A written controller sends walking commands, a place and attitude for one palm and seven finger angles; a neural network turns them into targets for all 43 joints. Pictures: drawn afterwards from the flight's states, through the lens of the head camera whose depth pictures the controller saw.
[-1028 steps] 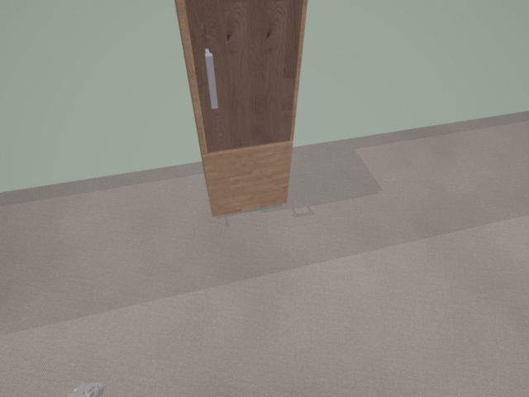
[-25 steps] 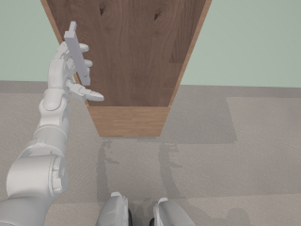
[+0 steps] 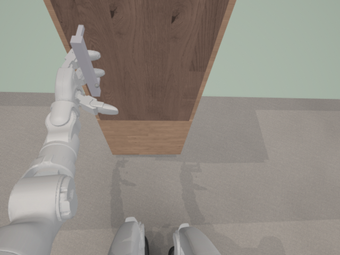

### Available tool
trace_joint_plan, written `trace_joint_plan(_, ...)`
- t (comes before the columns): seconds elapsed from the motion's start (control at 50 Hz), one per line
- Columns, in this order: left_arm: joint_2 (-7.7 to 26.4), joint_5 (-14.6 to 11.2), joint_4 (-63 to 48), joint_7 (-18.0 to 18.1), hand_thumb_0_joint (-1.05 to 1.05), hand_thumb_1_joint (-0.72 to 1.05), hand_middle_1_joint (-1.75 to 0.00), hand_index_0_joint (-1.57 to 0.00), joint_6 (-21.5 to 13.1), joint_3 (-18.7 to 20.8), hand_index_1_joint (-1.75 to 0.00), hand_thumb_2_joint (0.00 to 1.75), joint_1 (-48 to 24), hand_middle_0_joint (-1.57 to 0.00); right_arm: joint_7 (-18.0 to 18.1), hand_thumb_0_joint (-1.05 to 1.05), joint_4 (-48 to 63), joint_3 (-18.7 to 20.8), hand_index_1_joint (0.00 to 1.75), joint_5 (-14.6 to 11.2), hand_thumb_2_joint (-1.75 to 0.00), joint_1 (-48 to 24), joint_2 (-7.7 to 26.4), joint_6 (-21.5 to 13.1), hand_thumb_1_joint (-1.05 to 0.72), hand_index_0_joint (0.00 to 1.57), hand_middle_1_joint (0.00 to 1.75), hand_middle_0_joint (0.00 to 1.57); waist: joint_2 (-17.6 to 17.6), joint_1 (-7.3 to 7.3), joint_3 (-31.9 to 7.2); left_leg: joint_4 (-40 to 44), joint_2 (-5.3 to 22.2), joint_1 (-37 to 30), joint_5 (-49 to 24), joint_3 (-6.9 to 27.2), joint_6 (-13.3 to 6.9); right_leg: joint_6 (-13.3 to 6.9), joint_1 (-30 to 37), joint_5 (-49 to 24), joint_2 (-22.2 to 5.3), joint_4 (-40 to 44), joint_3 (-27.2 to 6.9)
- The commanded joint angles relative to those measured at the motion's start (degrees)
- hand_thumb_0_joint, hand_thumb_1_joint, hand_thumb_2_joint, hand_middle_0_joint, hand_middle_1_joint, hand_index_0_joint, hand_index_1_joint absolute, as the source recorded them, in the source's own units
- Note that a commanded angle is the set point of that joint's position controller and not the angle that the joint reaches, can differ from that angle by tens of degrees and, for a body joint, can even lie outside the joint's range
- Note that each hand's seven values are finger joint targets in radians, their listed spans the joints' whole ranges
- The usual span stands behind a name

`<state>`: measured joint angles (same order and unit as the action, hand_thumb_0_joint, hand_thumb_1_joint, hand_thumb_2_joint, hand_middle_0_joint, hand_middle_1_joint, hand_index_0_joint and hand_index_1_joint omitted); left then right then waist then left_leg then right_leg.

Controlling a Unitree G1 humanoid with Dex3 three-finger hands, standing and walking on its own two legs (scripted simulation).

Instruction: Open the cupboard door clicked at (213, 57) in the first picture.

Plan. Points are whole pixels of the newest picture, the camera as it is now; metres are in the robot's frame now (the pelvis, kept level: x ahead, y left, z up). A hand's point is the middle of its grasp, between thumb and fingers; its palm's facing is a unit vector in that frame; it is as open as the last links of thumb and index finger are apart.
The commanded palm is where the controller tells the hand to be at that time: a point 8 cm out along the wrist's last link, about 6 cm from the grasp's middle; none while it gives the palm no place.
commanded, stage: close the thumb around the handle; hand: left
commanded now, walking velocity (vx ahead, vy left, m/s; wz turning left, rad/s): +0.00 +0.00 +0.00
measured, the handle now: (89, 64) +0.55 +0.16 +0.07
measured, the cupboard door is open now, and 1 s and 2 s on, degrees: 0 2 48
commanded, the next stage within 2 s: pull the door open along its arc in 0.68 s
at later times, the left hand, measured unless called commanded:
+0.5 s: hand (96, 84) +0.50 +0.14 +0.06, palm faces -0.02 -1.00 -0.02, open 7.2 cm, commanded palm +0.48 +0.19 +0.06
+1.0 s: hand (96, 87) +0.49 +0.14 +0.06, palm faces -0.03 -1.00 +0.00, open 5.8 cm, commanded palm +0.44 +0.19 +0.06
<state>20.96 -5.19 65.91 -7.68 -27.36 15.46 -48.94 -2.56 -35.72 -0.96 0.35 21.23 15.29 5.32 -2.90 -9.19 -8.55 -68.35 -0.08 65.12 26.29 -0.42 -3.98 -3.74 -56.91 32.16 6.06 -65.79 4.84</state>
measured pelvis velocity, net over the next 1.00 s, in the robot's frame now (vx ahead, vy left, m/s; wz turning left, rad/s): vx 0.01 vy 0.00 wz -0.01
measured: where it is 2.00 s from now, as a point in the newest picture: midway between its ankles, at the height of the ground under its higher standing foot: outside the picture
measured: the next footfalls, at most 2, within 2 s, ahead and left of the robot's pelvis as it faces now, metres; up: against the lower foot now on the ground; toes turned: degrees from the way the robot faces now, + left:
none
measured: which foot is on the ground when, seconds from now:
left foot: down 0.00-1.00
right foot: down 0.00-1.00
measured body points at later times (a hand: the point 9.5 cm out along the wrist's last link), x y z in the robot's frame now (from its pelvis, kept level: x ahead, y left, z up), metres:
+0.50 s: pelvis +0.00 +0.00 +0.00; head +0.12 +0.02 +0.43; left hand +0.49 +0.20 +0.07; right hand +0.02 -0.26 -0.11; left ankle +0.05 +0.07 -0.64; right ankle -0.01 -0.09 -0.64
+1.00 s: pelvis +0.01 +0.00 +0.00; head +0.12 +0.02 +0.44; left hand +0.48 +0.20 +0.07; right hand +0.03 -0.26 -0.11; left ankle +0.05 +0.07 -0.64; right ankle -0.01 -0.09 -0.64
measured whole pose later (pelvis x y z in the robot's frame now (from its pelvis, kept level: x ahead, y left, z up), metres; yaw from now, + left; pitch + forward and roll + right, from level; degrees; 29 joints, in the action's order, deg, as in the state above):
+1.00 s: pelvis +0.01 +0.00 +0.00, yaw -1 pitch +23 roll -4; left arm 19.2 -6.7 60.3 -7.3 -26.5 15.0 -43.8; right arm -3.1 -34.4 -0.6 0.0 21.7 14.8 6.5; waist -2.9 -8.6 -9.1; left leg -67.2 0.1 63.2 26.7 -1.5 -4.3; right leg -3.4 -55.4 32.1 6.2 -64.8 3.5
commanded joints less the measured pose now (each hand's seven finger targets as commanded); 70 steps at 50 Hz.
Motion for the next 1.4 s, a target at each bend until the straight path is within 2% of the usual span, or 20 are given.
trace_joint_plan(0.0,11.40,-0.22,-11.73,0.20,0.00,-0.39,-1.21,-0.31,-4.28,1.61,-1.21,0.35,-24.52,-0.31,0.48,0.00,3.05,3.29,0.30,0.22,-0.90,8.40,9.78,-1.09,-0.90,0.20,0.30,0.20,-4.09,-1.19,-26.32,5.93,0.81,-28.67,-17.05,5.91,1.34,1.94,2.31,-18.52,-1.15,9.55,-4.89)
trace_joint_plan(0.16,12.56,-0.87,-10.81,-0.65,0.00,0.06,-1.26,-0.34,-3.69,2.43,-1.26,0.54,-24.47,-0.34,0.79,0.00,3.02,3.23,0.30,0.07,-0.90,8.55,10.10,-1.09,-0.90,0.20,0.30,0.20,-2.88,-1.66,-26.02,5.55,0.90,-27.57,-17.25,5.83,1.13,2.09,2.75,-19.44,-1.13,9.57,-5.20)
trace_joint_plan(0.2,10.51,-0.72,-12.30,-0.92,0.00,0.17,-1.27,-0.35,-3.88,0.42,-1.27,0.59,-26.40,-0.35,0.70,0.00,2.99,3.26,0.30,0.07,-0.90,8.39,9.76,-1.15,-0.90,0.20,0.30,0.20,-4.76,-2.14,-26.11,5.75,0.97,-29.15,-17.50,6.01,1.27,2.01,1.60,-19.09,-1.18,9.56,-4.90)
trace_joint_plan(0.24,10.45,-0.97,-13.31,-0.94,0.00,0.28,-1.28,-0.36,-4.44,0.74,-1.28,0.64,-26.00,-0.36,0.64,0.00,2.86,3.47,0.30,0.13,-0.90,8.55,10.02,-1.25,-0.90,0.20,0.30,0.20,-5.41,-1.60,-28.28,5.74,1.19,-31.66,-19.23,6.53,1.56,1.85,0.55,-19.47,-1.18,9.07,-4.54)
trace_joint_plan(0.36,10.66,-0.59,-10.83,0.04,0.00,0.62,-1.32,-0.38,-3.45,1.24,-1.32,0.78,-25.36,-0.38,0.62,0.00,2.47,3.47,0.30,0.26,-0.90,8.93,10.14,-0.97,-0.90,0.20,0.30,0.20,-3.00,-1.94,-25.38,5.76,1.08,-29.03,-17.37,6.47,1.32,1.97,0.39,-18.11,-1.09,9.33,-4.36)
trace_joint_plan(0.46,10.68,-0.48,-12.36,0.15,0.00,0.90,-1.35,-0.40,-4.13,1.27,-1.35,0.90,-25.14,-0.40,0.45,0.00,2.78,3.44,0.30,0.35,-0.90,8.76,9.91,-0.95,-0.90,0.20,0.30,0.20,-4.43,-1.50,-27.46,5.67,0.99,-30.43,-19.19,6.31,1.43,1.85,1.32,-19.70,-1.10,9.11,-4.45)
trace_joint_plan(0.54,11.77,-0.56,-13.15,-0.05,0.00,0.90,-1.35,-0.40,-4.44,2.38,-1.35,0.90,-24.11,-0.40,0.49,0.00,3.04,3.51,0.30,0.21,-0.90,8.76,9.89,-0.90,-0.90,0.20,0.30,0.20,-4.26,-0.62,-28.73,5.59,0.87,-30.10,-20.66,5.89,1.43,1.93,3.30,-21.98,-1.11,8.76,-4.86)
trace_joint_plan(0.6,10.31,-0.70,-12.29,-0.35,0.00,0.90,-1.35,-0.40,-3.94,1.08,-1.35,0.90,-23.44,-0.40,0.43,0.00,3.01,3.50,0.30,0.09,-0.90,8.45,9.80,-0.69,-0.90,0.20,0.30,0.20,-3.33,-1.31,-26.41,5.80,0.92,-29.56,-18.88,5.93,1.32,2.00,2.32,-20.32,-1.00,9.56,-4.75)
trace_joint_plan(0.72,13.06,-0.44,-12.75,-0.20,0.00,0.90,-1.35,-0.40,-4.17,3.23,-1.35,0.90,-23.53,-0.40,0.60,0.00,3.27,3.41,0.30,0.29,-0.90,8.91,9.98,-0.64,-0.90,0.20,0.30,0.20,-3.80,-0.79,-27.46,5.65,0.82,-29.30,-20.23,5.92,1.28,1.85,3.47,-21.88,-1.10,8.85,-4.88)
trace_joint_plan(0.76,11.53,-0.52,-11.78,-0.52,0.00,0.90,-1.35,-0.40,-3.87,2.05,-1.35,0.90,-22.58,-0.40,0.53,0.00,3.30,3.26,0.30,0.13,-0.90,8.28,9.66,-0.56,-0.90,0.20,0.30,0.20,-4.28,-0.89,-26.57,5.62,0.86,-29.32,-19.46,5.71,1.43,1.95,2.64,-20.92,-1.08,9.21,-4.75)
trace_joint_plan(0.78,8.34,-0.76,-12.39,-0.66,0.00,0.90,-1.35,-0.40,-3.86,-0.65,-1.35,0.90,-24.62,-0.40,0.43,0.00,3.43,3.21,0.30,0.05,-0.90,8.23,9.34,-0.65,-0.90,0.20,0.30,0.20,-3.73,-1.97,-25.59,5.80,0.87,-28.99,-18.31,5.88,1.34,2.12,1.74,-20.01,-1.07,9.44,-4.73)
trace_joint_plan(0.82,9.20,-1.33,-13.10,-0.32,0.00,0.90,-1.35,-0.40,-4.05,1.08,-1.35,0.90,-21.96,-0.40,0.37,0.00,3.61,3.51,0.30,0.26,-0.90,8.44,9.70,-0.85,-0.90,0.20,0.30,0.20,-3.92,-0.71,-27.12,6.00,0.77,-30.03,-19.26,5.89,1.36,1.77,2.73,-20.51,-0.99,9.18,-4.53)
trace_joint_plan(0.98,5.78,-3.04,-20.85,-1.06,0.00,0.90,-1.35,-0.40,-3.30,-0.34,-1.35,0.90,-6.46,-0.40,-0.44,0.00,6.95,3.82,0.30,-0.66,-0.90,6.11,9.03,0.25,-0.90,0.20,0.30,0.20,-1.46,2.89,-28.05,8.02,0.48,-30.98,-22.30,4.38,1.64,1.96,8.69,-25.56,-1.01,10.05,-4.47)
trace_joint_plan(1.12,-2.67,-5.67,-38.51,-0.22,0.00,0.90,-1.35,-0.40,-1.74,-6.60,-1.35,0.90,18.49,-0.40,-1.43,0.00,11.78,4.27,0.30,-1.48,-0.90,2.43,7.98,0.03,-0.90,0.20,0.30,0.20,1.24,6.35,-25.57,10.73,0.42,-34.32,-26.82,3.53,1.64,1.88,13.42,-30.83,-1.12,11.17,-3.77)
trace_joint_plan(1.16,-6.36,-5.71,-44.19,0.48,0.00,0.90,-1.35,-0.40,-1.26,-10.66,-1.35,0.90,22.57,-0.40,-1.58,0.00,12.54,4.23,0.30,-1.60,-0.90,0.61,7.31,-0.21,-0.90,0.20,0.30,0.20,1.00,5.95,-22.88,11.27,0.57,-34.82,-25.10,3.34,1.68,2.17,12.54,-29.59,-1.37,11.71,-3.55)
trace_joint_plan(1.18,-9.21,-9.94,-47.87,9.00,0.00,0.90,-1.35,-0.40,-0.99,-3.28,-1.35,0.90,23.65,-0.40,-1.44,0.00,12.51,4.06,0.30,-0.87,-0.90,-1.08,5.67,-1.10,-0.90,0.20,0.30,0.20,2.63,10.81,-22.76,12.35,0.81,-33.69,-25.62,3.09,2.46,2.02,13.58,-27.26,-1.15,11.60,-2.17)
trace_joint_plan(1.2,-13.74,-7.63,-49.41,13.20,0.00,0.90,-1.35,-0.40,-0.47,-9.44,-1.35,0.90,27.13,-0.40,-1.76,0.00,12.77,3.90,0.30,-0.51,-0.90,-2.05,5.60,-1.88,-0.90,0.20,0.30,0.20,1.00,8.70,-21.20,12.17,0.92,-34.33,-25.01,3.23,2.96,2.21,11.87,-25.94,-1.16,11.29,-2.08)
trace_joint_plan(1.3,-20.61,0.89,-56.79,29.26,0.00,0.90,-1.35,-0.40,-0.46,-15.73,-1.35,0.90,34.39,-0.40,-2.97,0.00,12.70,3.68,0.30,1.73,-0.90,-5.74,4.26,-2.71,-0.90,0.20,0.30,0.20,3.33,8.85,-18.73,11.26,0.81,-31.72,-21.88,3.95,3.27,2.01,11.14,-23.03,-2.02,9.74,-1.96)
trace_joint_plan(1.32,-19.95,3.37,-59.05,32.20,0.00,0.90,-1.35,-0.40,-0.56,-15.70,-1.35,0.90,36.50,-0.40,-3.01,0.00,13.17,3.70,0.30,2.13,-0.90,-6.11,4.04,-2.87,-0.90,0.20,0.30,0.20,4.07,9.60,-19.98,10.78,0.64,-31.25,-22.36,4.00,3.18,1.86,12.21,-23.55,-2.04,9.16,-2.22)
trace_joint_plan(1.38,-25.58,10.65,-62.04,37.85,0.00,0.90,-1.35,-0.40,2.12,-22.09,-1.35,0.90,42.35,-0.40,-3.11,0.00,13.97,2.82,0.30,2.81,-0.90,-9.31,2.41,-2.83,-0.90,0.20,0.30,0.20,1.72,10.15,-20.68,10.70,0.46,-31.53,-22.05,4.07,3.37,1.24,12.12,-22.82,-2.47,8.51,-2.03)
